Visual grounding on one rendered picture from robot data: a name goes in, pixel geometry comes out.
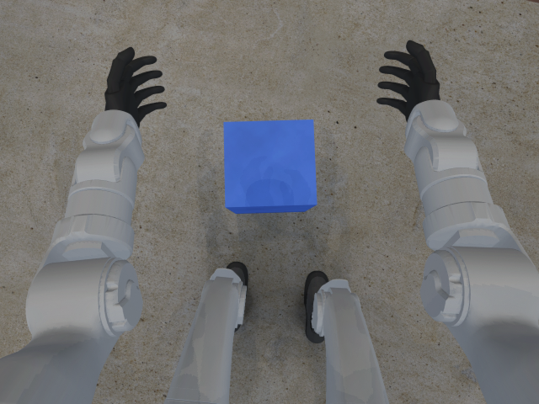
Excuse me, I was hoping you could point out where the carton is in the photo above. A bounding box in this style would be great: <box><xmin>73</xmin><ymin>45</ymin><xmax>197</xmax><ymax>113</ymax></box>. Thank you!
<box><xmin>223</xmin><ymin>120</ymin><xmax>317</xmax><ymax>214</ymax></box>

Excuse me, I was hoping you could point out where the robot left upper arm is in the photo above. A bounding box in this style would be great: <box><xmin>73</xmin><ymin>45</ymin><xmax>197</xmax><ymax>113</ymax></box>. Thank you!
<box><xmin>0</xmin><ymin>257</ymin><xmax>143</xmax><ymax>404</ymax></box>

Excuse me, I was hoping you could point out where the right robot foot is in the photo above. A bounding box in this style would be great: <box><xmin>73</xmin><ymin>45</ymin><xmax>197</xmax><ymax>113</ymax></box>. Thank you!
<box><xmin>304</xmin><ymin>271</ymin><xmax>328</xmax><ymax>343</ymax></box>

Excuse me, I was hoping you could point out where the robot right upper arm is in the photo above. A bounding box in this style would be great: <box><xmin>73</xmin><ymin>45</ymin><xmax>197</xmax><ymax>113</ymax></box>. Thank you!
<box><xmin>420</xmin><ymin>246</ymin><xmax>539</xmax><ymax>404</ymax></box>

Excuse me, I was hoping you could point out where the left robot forearm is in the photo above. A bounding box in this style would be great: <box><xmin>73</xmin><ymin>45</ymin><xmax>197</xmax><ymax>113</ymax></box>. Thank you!
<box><xmin>25</xmin><ymin>109</ymin><xmax>145</xmax><ymax>334</ymax></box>

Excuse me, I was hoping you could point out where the right robot forearm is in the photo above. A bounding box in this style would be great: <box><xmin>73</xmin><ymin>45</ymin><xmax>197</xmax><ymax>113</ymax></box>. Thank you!
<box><xmin>404</xmin><ymin>100</ymin><xmax>539</xmax><ymax>277</ymax></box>

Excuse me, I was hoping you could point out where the right robot hand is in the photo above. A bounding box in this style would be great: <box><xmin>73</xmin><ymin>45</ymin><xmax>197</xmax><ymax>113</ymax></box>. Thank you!
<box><xmin>376</xmin><ymin>40</ymin><xmax>440</xmax><ymax>122</ymax></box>

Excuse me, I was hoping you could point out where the left robot shin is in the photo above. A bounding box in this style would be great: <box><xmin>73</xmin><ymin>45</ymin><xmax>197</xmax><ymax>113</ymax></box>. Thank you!
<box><xmin>201</xmin><ymin>268</ymin><xmax>241</xmax><ymax>295</ymax></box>

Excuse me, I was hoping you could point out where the left robot hand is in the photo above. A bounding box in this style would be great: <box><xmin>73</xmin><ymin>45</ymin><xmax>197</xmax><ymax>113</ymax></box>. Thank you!
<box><xmin>104</xmin><ymin>47</ymin><xmax>167</xmax><ymax>128</ymax></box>

